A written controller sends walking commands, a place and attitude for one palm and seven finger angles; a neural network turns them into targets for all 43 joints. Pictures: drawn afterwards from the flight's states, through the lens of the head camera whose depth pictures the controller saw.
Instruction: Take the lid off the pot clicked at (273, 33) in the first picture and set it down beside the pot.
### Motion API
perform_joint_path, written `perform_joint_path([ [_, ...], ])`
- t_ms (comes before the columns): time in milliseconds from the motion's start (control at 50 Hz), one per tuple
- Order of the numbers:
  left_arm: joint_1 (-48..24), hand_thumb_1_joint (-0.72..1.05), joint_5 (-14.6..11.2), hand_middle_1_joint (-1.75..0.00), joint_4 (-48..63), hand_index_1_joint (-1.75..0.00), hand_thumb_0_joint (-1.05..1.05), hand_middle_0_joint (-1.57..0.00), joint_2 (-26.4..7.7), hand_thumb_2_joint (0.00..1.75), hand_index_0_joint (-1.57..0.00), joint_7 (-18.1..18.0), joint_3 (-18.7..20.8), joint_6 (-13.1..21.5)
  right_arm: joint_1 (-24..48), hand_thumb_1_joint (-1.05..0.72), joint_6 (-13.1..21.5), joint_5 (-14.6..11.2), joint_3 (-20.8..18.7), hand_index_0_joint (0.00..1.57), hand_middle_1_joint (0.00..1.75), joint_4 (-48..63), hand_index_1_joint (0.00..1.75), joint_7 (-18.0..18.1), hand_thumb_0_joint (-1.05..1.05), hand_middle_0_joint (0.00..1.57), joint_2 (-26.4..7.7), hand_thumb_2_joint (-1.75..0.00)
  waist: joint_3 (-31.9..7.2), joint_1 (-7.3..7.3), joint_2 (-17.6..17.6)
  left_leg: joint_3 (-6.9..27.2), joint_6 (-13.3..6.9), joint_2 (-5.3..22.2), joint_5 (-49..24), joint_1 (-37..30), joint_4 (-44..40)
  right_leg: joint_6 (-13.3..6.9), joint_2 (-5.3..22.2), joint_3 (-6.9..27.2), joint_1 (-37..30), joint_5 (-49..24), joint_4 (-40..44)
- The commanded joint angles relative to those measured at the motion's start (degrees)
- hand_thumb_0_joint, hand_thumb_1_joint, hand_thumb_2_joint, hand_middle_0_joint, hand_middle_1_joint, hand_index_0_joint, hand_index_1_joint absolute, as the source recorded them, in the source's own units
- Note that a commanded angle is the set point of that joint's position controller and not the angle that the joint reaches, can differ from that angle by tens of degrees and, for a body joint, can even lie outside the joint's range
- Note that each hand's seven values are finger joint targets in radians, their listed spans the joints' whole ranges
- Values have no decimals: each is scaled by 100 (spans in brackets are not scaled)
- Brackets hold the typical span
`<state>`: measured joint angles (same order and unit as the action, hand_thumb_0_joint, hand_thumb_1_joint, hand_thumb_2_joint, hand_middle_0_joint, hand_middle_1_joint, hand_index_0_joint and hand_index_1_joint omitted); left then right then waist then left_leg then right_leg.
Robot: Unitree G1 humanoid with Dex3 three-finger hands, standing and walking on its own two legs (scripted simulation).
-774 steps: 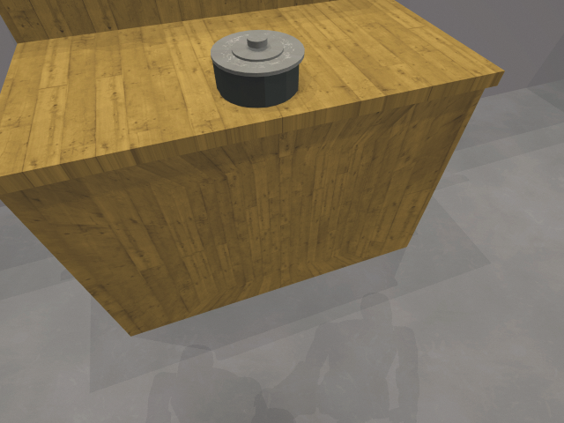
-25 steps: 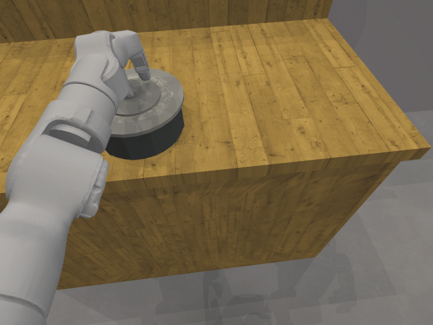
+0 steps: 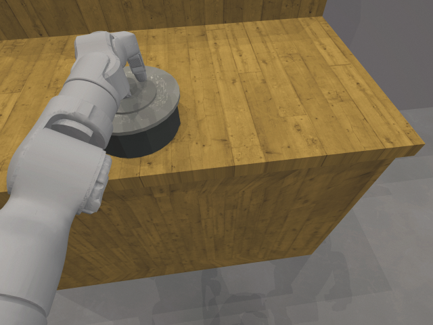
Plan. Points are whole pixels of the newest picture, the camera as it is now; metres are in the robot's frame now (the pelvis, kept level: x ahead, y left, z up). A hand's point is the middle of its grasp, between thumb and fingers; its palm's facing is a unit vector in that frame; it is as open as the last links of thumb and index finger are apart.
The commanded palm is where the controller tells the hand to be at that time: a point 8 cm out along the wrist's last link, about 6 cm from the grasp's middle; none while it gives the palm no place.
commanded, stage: lower the open fingers around the knob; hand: left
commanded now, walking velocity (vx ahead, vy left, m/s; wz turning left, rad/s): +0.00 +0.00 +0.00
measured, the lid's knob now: (125, 87) +0.53 +0.14 +0.16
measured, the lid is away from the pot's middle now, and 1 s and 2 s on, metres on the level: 0.00 0.00 0.00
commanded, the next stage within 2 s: raise the hand to come down again in 1.16 s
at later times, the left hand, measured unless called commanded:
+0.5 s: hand (120, 78) +0.51 +0.13 +0.19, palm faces -0.39 -0.13 -0.91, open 10.0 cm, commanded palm +0.51 +0.14 +0.23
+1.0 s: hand (119, 77) +0.51 +0.13 +0.19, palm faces -0.38 -0.13 -0.92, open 10.0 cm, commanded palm +0.51 +0.15 +0.23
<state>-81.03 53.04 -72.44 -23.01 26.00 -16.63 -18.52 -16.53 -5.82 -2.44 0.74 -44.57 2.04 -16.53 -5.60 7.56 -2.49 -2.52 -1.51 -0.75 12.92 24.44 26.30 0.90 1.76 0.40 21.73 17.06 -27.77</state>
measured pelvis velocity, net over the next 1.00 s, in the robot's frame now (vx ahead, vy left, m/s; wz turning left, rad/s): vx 0.00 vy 0.00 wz -0.02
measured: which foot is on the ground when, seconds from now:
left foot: down 0.00-1.00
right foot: down 0.00-1.00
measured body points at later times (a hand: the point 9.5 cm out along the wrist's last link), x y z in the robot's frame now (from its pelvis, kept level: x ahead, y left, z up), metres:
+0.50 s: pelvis +0.00 +0.00 +0.00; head +0.06 -0.01 +0.45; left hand +0.53 +0.14 +0.24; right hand +0.01 -0.28 -0.14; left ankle -0.01 +0.11 -0.74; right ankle -0.05 -0.13 -0.74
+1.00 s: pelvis +0.00 +0.00 +0.00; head +0.06 -0.01 +0.44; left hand +0.53 +0.14 +0.24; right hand +0.01 -0.27 -0.14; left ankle -0.01 +0.11 -0.74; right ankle -0.05 -0.13 -0.74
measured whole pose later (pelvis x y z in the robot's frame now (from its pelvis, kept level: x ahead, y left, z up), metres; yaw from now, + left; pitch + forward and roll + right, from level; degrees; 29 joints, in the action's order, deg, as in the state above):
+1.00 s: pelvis +0.00 +0.00 +0.00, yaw -1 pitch +12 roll +0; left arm -83.1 54.2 -74.6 -25.6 25.4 -14.7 -18.3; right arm -17.4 -7.3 -3.2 1.4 -43.4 2.9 -16.8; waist -6.1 9.2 -2.1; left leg -3.3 -1.8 -0.3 14.5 26.9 29.1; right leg 1.2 1.4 1.3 24.1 17.7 -29.5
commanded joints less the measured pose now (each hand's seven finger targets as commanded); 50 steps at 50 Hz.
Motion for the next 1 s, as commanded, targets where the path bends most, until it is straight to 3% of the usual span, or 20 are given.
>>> perform_joint_path([
  [0,-2749,-38,16,-8,854,-8,0,-87,-784,165,-87,-146,-19,30,-313,-90,93,-3,-296,20,30,425,30,75,0,20,-870,-90,-2029,142,434,151,-299,-229,-2167,-1871,176,-213,-405,-233,-101,-2359,220],
  [40,-2759,-38,130,-8,696,-8,0,-87,-1230,165,-87,-166,283,7,-325,-90,68,-3,-259,20,30,398,30,97,0,20,-887,-90,-2021,123,630,123,-318,-252,-1986,-1683,153,-197,-416,-192,-231,-2398,202],
  [100,-2792,-38,-16,-8,697,-8,0,-87,-850,165,-87,-139,-37,-20,-321,-90,49,-25,-271,20,30,390,30,97,0,20,-906,-90,-1833,181,515,115,-308,-261,-1801,-1621,121,-217,-405,-230,-124,-2294,239],
  [140,-2699,-38,155,-8,343,-8,0,-87,-1269,165,-87,-155,243,-80,-366,-90,29,-18,-250,20,30,335,30,134,0,20,-931,-90,-1773,197,778,80,-320,-271,-1513,-1433,106,-189,-422,-207,-168,-2216,235],
  [180,-2720,-38,159,-8,227,-8,0,-87,-1220,165,-87,-137,163,-115,-396,-90,38,-23,-245,20,30,339,30,152,0,20,-926,-90,-1727,224,847,40,-330,-304,-1347,-1317,98,-180,-417,-207,-205,-2235,241],
  [220,-2721,-38,172,-8,446,-8,0,-87,-1389,165,-87,-149,284,-60,-379,-90,32,-20,-251,20,30,371,30,139,0,20,-935,-90,-2065,138,687,70,-305,-276,-1702,-1422,151,-186,-400,-184,-365,-2434,148],
  [300,-2557,-38,101,-8,577,-8,0,-87,-1092,165,-87,-98,73,-11,-385,-90,-1,-23,-286,20,30,424,30,109,0,20,-936,-90,-1951,162,544,60,-311,-261,-2070,-1538,249,-198,-412,-232,-216,-2556,149],
  [340,-2560,-38,191,-8,498,-8,0,-87,-1520,165,-87,-112,393,-24,-418,-90,-14,-21,-272,20,30,433,30,128,0,20,-948,-90,-2011,123,708,44,-326,-264,-1950,-1429,242,-169,-422,-190,-331,-2563,128],
  [400,-2422,-38,83,-8,438,-8,0,-87,-1143,165,-87,-95,73,-45,-422,-90,-24,-45,-275,20,30,440,30,126,0,20,-962,-90,-1820,159,589,31,-314,-274,-1876,-1396,225,-195,-416,-247,-204,-2480,152],
  [440,-2454,-38,216,-8,340,-8,0,-87,-1473,165,-87,-119,300,-59,-411,-90,-45,-46,-252,20,30,435,30,137,0,20,-958,-90,-1793,138,690,22,-318,-275,-1716,-1310,220,-176,-421,-216,-219,-2400,146],
  [480,-2453,-38,243,-8,284,-8,0,-87,-1510,165,-87,-127,290,-63,-408,-90,-43,-61,-239,20,30,456,30,144,0,20,-954,-90,-1774,151,704,18,-310,-277,-1580,-1244,204,-179,-414,-214,-214,-2334,148],
  [520,-2422,-38,228,-8,203,-8,0,-87,-1200,165,-87,-142,68,-80,-426,-90,-66,-67,-243,20,30,409,30,142,0,20,-951,-90,-1680,202,610,30,-297,-245,-1667,-1322,238,-187,-428,-240,-14,-2271,141],
  [560,-2505,-38,266,-8,369,-8,0,-87,-1510,165,-87,-159,290,-57,-409,-90,-55,-54,-239,20,30,474,30,145,0,20,-956,-90,-1925,139,656,40,-310,-258,-1696,-1317,235,-185,-418,-207,-210,-2345,107],
  [600,-2457,-38,160,-8,440,-8,0,-87,-1120,165,-87,-141,37,-48,-416,-90,-61,-61,-266,20,30,468,30,129,0,20,-953,-90,-1961,170,511,58,-296,-220,-2032,-1460,282,-202,-414,-243,-92,-2434,85],
  [640,-2462,-38,257,-8,283,-8,0,-87,-1459,165,-87,-152,299,-77,-451,-90,-70,-47,-253,20,30,441,30,138,0,20,-961,-90,-1900,170,662,51,-303,-216,-1860,-1383,285,-175,-432,-234,-82,-2340,87],
  [800,-2355,-38,143,-8,351,-8,0,-87,-1230,165,-87,-143,98,-63,-439,-90,-69,-64,-244,20,30,485,30,142,0,20,-974,-90,-1764,159,574,41,-290,-240,-1842,-1292,280,-204,-427,-265,-54,-2357,76],
  [820,-2400,-38,237,-8,307,-8,0,-87,-1453,165,-87,-164,273,-73,-444,-90,-72,-62,-242,20,30,482,30,146,0,20,-961,-90,-1858,142,621,57,-284,-215,-1756,-1323,284,-183,-423,-245,-51,-2235,64],
  [900,-2350,-38,188,-8,170,-8,0,-87,-1430,165,-87,-179,195,-82,-464,-90,-70,-68,-224,20,30,481,30,167,0,20,-996,-90,-1679,169,670,13,-288,-259,-1508,-1141,249,-205,-429,-271,-64,-2221,98],
  [940,-2345,-38,300,-8,182,-8,0,-87,-1672,165,-87,-191,366,-76,-468,-90,-52,-73,-215,20,30,513,30,175,0,20,-970,-90,-1879,126,691,14,-287,-246,-1512,-1148,255,-182,-415,-224,-180,-2238,60],
  [980,-2377,-38,284,-8,230,-8,0,-87,-1244,165,-87,-167,72,-88,-454,-90,-59,-84,-230,20,30,517,30,153,0,20,-939,-90,-1803,177,667,25,-289,-224,-1568,-1224,274,-182,-425,-241,-15,-2171,75],
])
